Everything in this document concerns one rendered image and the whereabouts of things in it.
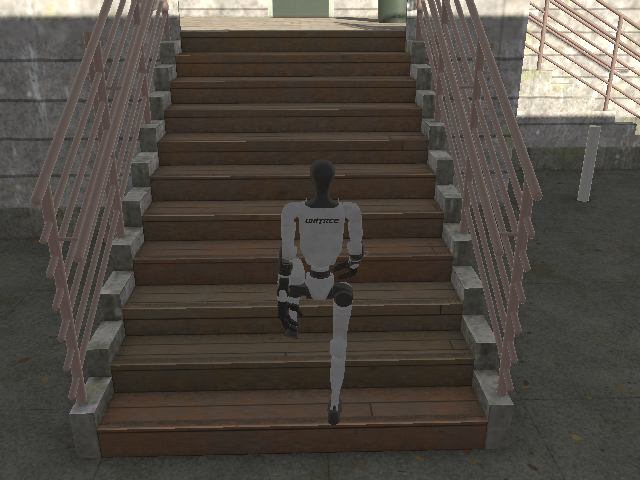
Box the stairs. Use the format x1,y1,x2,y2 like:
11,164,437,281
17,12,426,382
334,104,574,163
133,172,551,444
97,31,488,458

